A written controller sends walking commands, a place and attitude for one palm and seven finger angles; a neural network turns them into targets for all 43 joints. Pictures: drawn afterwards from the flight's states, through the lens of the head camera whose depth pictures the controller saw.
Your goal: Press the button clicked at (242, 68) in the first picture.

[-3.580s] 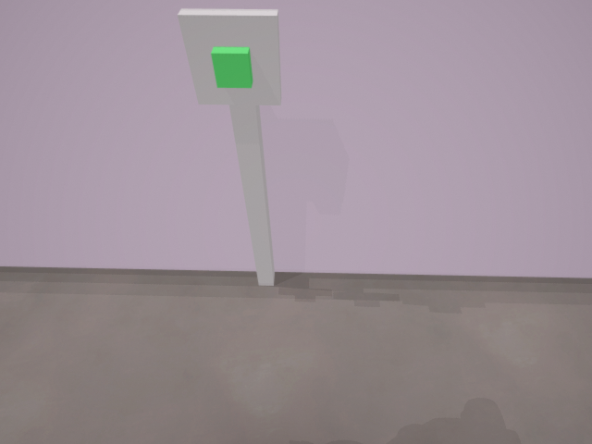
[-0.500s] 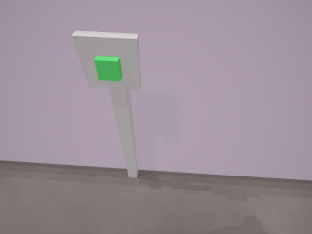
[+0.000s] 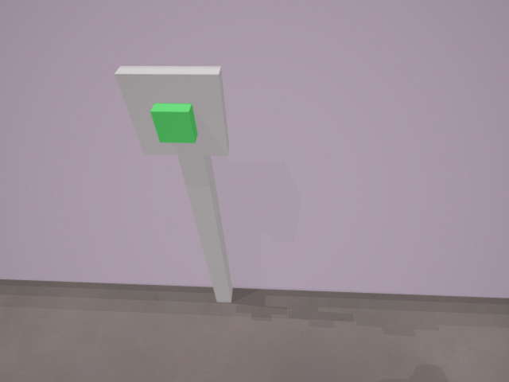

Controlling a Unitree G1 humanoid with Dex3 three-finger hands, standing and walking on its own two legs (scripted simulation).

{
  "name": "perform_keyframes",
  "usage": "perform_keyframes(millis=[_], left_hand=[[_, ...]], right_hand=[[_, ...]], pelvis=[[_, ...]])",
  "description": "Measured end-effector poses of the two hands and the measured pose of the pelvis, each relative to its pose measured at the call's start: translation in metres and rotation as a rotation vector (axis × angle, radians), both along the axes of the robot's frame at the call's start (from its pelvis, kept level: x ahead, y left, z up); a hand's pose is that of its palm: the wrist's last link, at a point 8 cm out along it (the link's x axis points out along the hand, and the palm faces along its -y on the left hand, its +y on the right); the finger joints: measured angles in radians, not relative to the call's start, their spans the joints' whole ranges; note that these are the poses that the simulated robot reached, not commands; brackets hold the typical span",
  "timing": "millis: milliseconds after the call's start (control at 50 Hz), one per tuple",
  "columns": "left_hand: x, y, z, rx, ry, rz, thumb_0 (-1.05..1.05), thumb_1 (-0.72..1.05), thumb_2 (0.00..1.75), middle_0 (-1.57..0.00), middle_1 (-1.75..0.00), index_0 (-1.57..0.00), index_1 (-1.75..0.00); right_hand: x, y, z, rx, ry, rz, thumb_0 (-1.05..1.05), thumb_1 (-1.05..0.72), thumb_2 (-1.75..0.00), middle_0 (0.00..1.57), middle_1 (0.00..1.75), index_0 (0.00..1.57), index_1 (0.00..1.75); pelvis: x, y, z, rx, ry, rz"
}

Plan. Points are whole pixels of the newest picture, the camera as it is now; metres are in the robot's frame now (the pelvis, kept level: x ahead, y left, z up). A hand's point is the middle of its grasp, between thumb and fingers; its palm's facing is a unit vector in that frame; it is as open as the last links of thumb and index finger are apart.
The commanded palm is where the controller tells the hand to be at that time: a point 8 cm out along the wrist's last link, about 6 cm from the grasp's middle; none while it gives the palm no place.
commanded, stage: look again from close up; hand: left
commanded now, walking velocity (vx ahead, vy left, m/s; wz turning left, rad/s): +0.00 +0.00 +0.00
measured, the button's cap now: (175, 122) +0.52 +0.18 +0.14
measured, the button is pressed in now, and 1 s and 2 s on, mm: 0 0 0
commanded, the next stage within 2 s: raise the hand and make a fist in 0.06 s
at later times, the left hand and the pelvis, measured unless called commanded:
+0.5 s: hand (171, 346) +0.18 +0.14 +0.00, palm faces -0.02 -1.00 -0.02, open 6.0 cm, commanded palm +0.12 +0.21 -0.02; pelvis -0.02 -0.03 -0.05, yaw +2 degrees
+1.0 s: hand (131, 340) +0.17 +0.19 +0.03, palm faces +0.03 -1.00 -0.06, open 3.1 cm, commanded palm +0.13 +0.24 +0.04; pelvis -0.02 -0.01 -0.04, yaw +3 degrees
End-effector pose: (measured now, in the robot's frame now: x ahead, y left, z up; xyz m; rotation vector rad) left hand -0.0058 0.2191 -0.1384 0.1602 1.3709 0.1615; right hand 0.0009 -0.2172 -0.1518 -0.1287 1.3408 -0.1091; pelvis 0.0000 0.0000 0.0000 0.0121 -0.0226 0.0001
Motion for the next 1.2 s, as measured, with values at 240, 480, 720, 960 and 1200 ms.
perform_keyframes(millis=[240,480,720,960,1200], left_hand=[[0.049,0.002,0.031,0.056,-0.281,0.089,0.03,0.95,0.89,-0.21,-0.3,-0.22,-0.31],[0.169,-0.026,0.147,-0.14,-1.408,-0.186,0.01,0.92,0.9,-0.41,-0.53,-0.42,-0.54],[0.113,0.006,0.134,-0.035,-1.364,-0.097,0.02,0.9,0.9,-0.73,-0.88,-0.74,-0.89],[0.157,0.016,0.168,-0.114,-1.304,-0.173,0.02,0.9,0.9,-1.06,-1.24,-1.07,-1.25],[0.16,0.03,0.194,-0.077,-1.369,-0.181,0.02,0.9,0.9,-1.27,-1.46,-1.27,-1.47]], right_hand=[[0.012,-0.019,0.009,-0.043,-0.102,-0.013,0.01,-0.91,-0.9,0.2,0.3,0.2,0.3],[0.175,-0.071,0.071,-0.147,-0.841,0.121,0.02,-0.91,-0.9,0.2,0.3,0.2,0.3],[0.22,-0.023,0.065,-0.082,-0.903,0.289,0.01,-0.91,-0.9,0.2,0.3,0.2,0.3],[0.134,-0.001,0.031,-0.003,-0.683,0.124,0.02,-0.9,-0.9,0.21,0.3,0.2,0.3],[0.143,-0.021,0.058,-0.103,-0.75,0.153,0.02,-0.9,-0.9,0.2,0.3,0.2,0.3]], pelvis=[[0.004,-0.015,-0.002,-0.001,0.015,0.008],[-0.016,-0.031,-0.043,0.009,0.158,0.03],[-0.023,-0.034,-0.066,-0.048,0.176,0.085],[-0.02,-0.018,-0.046,-0.042,0.149,0.057],[-0.015,-0.003,-0.036,-0.044,0.111,0.057]])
